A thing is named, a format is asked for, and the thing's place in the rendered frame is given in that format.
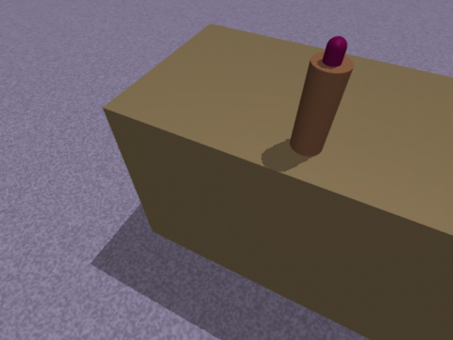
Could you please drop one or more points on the bottle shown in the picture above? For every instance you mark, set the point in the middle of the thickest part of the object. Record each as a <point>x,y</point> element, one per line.
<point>324,86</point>

